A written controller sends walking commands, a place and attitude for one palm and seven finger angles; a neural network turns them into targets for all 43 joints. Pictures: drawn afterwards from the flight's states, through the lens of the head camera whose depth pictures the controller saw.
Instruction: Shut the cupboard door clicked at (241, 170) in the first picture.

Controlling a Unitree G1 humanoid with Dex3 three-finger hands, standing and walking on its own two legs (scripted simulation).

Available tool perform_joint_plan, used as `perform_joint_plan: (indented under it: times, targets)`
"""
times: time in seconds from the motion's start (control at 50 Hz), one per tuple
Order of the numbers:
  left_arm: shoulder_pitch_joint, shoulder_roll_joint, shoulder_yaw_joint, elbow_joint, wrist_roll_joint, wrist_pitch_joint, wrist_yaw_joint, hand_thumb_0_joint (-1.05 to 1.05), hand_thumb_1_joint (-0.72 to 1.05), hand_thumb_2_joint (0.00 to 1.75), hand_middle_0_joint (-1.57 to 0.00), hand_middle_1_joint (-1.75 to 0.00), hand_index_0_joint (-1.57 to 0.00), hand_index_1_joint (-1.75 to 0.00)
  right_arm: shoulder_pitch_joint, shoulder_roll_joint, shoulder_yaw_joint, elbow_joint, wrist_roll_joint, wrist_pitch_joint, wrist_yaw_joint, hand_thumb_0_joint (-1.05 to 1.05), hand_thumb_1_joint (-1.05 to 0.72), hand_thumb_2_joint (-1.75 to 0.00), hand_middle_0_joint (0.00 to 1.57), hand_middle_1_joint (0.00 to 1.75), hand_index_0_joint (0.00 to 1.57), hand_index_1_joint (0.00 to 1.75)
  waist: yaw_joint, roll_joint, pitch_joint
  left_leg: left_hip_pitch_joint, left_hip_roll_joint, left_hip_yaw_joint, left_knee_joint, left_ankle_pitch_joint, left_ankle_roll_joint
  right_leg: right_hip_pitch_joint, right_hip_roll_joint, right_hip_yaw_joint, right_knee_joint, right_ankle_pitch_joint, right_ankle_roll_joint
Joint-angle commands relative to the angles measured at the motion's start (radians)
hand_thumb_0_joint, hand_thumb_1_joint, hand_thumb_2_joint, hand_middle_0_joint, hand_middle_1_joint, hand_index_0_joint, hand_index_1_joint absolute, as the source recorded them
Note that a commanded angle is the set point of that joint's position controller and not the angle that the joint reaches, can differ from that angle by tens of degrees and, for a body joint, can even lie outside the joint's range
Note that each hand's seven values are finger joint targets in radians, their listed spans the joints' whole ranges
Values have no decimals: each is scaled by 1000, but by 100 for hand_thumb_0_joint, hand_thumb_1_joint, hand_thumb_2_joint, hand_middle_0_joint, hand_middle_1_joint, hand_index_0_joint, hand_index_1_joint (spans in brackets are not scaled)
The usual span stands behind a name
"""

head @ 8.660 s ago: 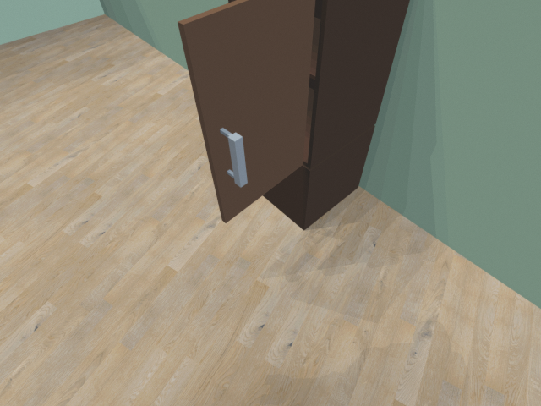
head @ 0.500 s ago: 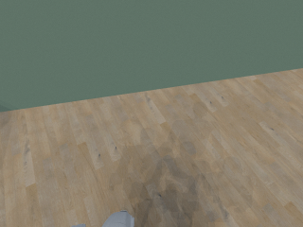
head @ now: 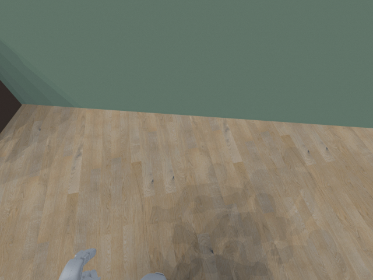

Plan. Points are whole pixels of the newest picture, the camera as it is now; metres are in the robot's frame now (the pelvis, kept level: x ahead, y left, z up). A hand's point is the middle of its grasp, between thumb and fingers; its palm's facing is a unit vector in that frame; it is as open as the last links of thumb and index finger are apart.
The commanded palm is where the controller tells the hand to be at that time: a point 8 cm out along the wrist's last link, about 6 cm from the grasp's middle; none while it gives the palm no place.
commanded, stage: walk to a spot facing it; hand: left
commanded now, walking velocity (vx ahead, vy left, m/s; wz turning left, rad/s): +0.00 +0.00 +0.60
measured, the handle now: out of the picture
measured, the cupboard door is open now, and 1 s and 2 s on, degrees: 93 93 93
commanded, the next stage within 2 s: none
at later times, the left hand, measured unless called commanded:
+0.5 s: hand out of the picture -0.06 +0.21 -0.17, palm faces +0.39 -0.89 -0.24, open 7.4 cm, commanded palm none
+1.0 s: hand (95, 213) +0.28 +0.27 -0.14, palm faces +0.47 -0.85 -0.23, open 7.4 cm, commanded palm none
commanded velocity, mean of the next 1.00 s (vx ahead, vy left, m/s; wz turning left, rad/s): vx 0.31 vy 0.00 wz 0.48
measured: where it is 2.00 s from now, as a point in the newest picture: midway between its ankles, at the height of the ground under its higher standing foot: (142, 198)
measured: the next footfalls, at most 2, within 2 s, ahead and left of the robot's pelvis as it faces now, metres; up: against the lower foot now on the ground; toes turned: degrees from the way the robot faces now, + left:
left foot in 0.48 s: +0.06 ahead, +0.14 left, +0.00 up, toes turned +26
right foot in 0.90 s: +0.38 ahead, +0.00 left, +0.00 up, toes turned +22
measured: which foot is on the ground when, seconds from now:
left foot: down 0.00-0.00, up 0.02-0.46, down 0.48-0.90, up 0.92-1.00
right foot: down 0.00-0.48, up 0.50-0.88, down 0.90-1.00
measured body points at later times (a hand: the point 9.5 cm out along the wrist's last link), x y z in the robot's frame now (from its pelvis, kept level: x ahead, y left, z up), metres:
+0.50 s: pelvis +0.05 +0.02 +0.00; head +0.09 +0.05 +0.44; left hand -0.08 +0.25 -0.15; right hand +0.30 -0.16 -0.12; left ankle +0.03 +0.12 -0.73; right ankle +0.00 -0.12 -0.71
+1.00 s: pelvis +0.25 +0.04 +0.00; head +0.30 +0.04 +0.45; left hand +0.26 +0.31 -0.12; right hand +0.34 -0.19 -0.16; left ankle +0.08 +0.11 -0.65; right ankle +0.34 -0.02 -0.72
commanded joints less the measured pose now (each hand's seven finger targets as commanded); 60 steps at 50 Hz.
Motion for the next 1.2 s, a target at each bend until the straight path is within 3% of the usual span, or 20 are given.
perform_joint_plan:
  times: [0.0, 0.06, 0.1, 0.22, 0.32, 0.36, 0.4, 0.42, 0.44, 0.46, 0.5, 0.56, 0.78, 0.84, 0.86, 0.88, 0.9, 0.94, 1.0, 1.18]
  targets:
    - [148, 226, 42, -41, 7, -32, 26, 0, 90, 90, -20, -30, -20, -30, -81, -145, -48, -125, 6, -26, -4, 0, -90, -90, 20, 30, 20, 30, 66, -269, -127, -246, 2, 47, 531, -348, 7, 184, -458, 383, -351, 166, -202]
    - [17, 118, 17, -68, 0, -32, 25, 0, 90, 90, -20, -30, -20, -30, -38, -117, -46, -63, 2, -4, 9, 0, -90, -90, 20, 30, 20, 30, -9, -245, -59, -231, 52, 92, 640, -178, -17, 125, -296, 115, -297, 295, -160]
    - [68, 108, 15, -54, 1, -40, 23, 0, 90, 90, -20, -30, -20, -30, -50, -85, -33, -68, 4, -3, 17, 0, -90, -90, 20, 30, 20, 30, 10, -249, -88, -226, 47, 137, 544, -157, -30, 212, -266, 28, -274, 426, -141]
    - [234, 138, 34, 41, 8, -69, 13, 0, 90, 90, -20, -30, -20, -30, -173, -55, -17, -93, 3, -24, 38, 0, -90, -90, 20, 30, 20, 30, 84, -188, -85, -248, 67, 202, 306, -150, -24, 379, -342, 15, -330, 266, -148]
    - [248, 144, 42, 79, 15, -77, -1, 0, 90, 90, -20, -30, -20, -30, -211, -43, -5, -108, 4, -45, 45, 0, -90, -90, 20, 30, 20, 30, 89, -208, -65, -156, 72, 247, 135, -175, 7, 341, -385, -20, -328, 194, -150]
    - [246, 157, 44, 89, 14, -79, -7, 0, 90, 90, -20, -30, -20, -30, -196, -44, 0, -109, 3, -53, 43, 0, -90, -90, 20, 30, 20, 30, 73, -196, -62, -84, 56, 280, 67, -161, 23, 314, -390, -59, -295, 248, -140]
    - [201, 172, 48, 92, 7, -80, -14, 0, 90, 90, -20, -30, -20, -30, -86, -65, -4, -78, -2, -63, 34, 0, -90, -90, 20, 30, 20, 30, 4, -168, -99, 125, 14, 330, -55, -89, 44, 218, -352, -151, -164, 322, -100]
    - [172, 158, 46, 89, 1, -81, -20, 0, 90, 90, -20, -30, -20, -30, 27, -104, -19, -47, -6, -69, 29, 0, -90, -90, 20, 30, 20, 30, -60, -97, -144, 337, 19, 293, -144, -50, 72, 83, -309, -211, 44, 346, -57]
    - [135, 106, 35, 47, -7, -77, -34, 0, 90, 90, -20, -30, -20, -30, 171, -229, -52, -13, -11, -77, 16, 0, -90, -90, 20, 30, 20, 30, -140, 163, -214, 565, 244, -50, -221, -98, 171, -189, -186, -267, 360, 42, 12]
    - [8, 81, 15, -32, -1, -78, -37, 0, 90, 90, -20, -30, -20, -30, 276, -310, -68, 9, -7, -83, 1, 0, -90, -90, 20, 30, 20, 30, -186, 259, -208, 635, 449, -393, -313, 79, 285, -474, -83, -155, 584, -285, 40]
    - [-44, 97, 25, -51, 4, -75, -29, 0, 90, 90, -20, -30, -20, -30, 220, -281, -52, 7, 1, -81, -14, 0, -90, -90, 20, 30, 20, 30, -127, 34, -128, 461, 454, -323, -331, 10, 305, -489, -143, -6, 661, -189, 17]
    - [71, 84, 27, 35, 13, -47, -43, 0, 90, 90, -20, -30, -20, -30, 40, -177, -20, -33, 1, -105, -20, 0, -90, -90, 20, 30, 20, 30, -14, 144, -35, 243, 285, -95, -382, 29, 199, -366, -140, 10, 592, 8, 35]
    - [-89, 45, 3, -27, 1, -60, -54, 0, 90, 90, -20, -30, -20, -30, 157, -155, -21, 52, -2, -125, -19, 0, -90, -90, 20, 30, 20, 30, -26, 113, -21, 234, 233, 0, -352, 232, 207, -185, -59, -67, 92, 116, 38]
    - [60, 72, 21, 13, 3, -75, -50, 0, 90, 90, -20, -30, -20, -30, 140, -148, -21, 64, -1, -122, -21, 0, -90, -90, 20, 30, 20, 30, 53, 54, -78, 131, 197, 16, -179, 198, 165, 135, -21, -73, -43, 159, 17]
    - [227, 123, 40, 65, 7, -88, -44, 0, 90, 90, -20, -30, -20, -30, 136, -125, -20, 64, 6, -124, -17, 0, -90, -90, 20, 30, 20, 30, 125, -62, -161, 13, 126, 59, 40, 143, 125, 400, -60, -10, -95, 137, -4]
    - [377, 240, 70, 110, 17, -98, -31, 0, 90, 90, -20, -30, -20, -30, 180, -48, -8, 48, 19, -129, -11, 0, -90, -90, 20, 30, 20, 30, 171, -379, -302, -194, -14, 172, 380, -213, 71, 642, -361, 318, -208, 70, -86]
    - [392, 258, 65, 109, 3, -92, -20, 0, 90, 90, -20, -30, -20, -30, 166, -61, -7, 23, 20, -126, -13, 0, -90, -90, 20, 30, 20, 30, 156, -382, -319, -260, 6, 115, 600, -366, 76, 581, -490, 518, -342, -24, -151]
    - [227, 133, 40, 75, 5, -93, -9, 0, 90, 90, -20, -30, -20, -30, 81, -69, -15, 37, 10, -121, -7, 0, -90, -90, 20, 30, 20, 30, 102, -256, -126, -309, 111, 76, 716, -143, 73, 347, -424, 385, -378, -62, -145]
    - [155, 29, 6, 76, 1, -111, -8, 0, 90, 90, -20, -30, -20, -30, 97, -9, -4, 67, -2, -90, 3, 0, -90, -90, 20, 30, 20, 30, 23, -174, -81, -234, 145, 104, 651, 2, 44, 175, -331, 71, -388, 175, -108]
    - [281, 0, -12, 176, 3, -138, 0, 0, 90, 90, -20, -30, -20, -30, -45, 38, 3, 26, -4, -68, 32, 0, -90, -90, 20, 30, 20, 30, 24, -118, -15, -331, 138, 188, 323, 125, 22, 309, -294, -141, -434, 425, -135]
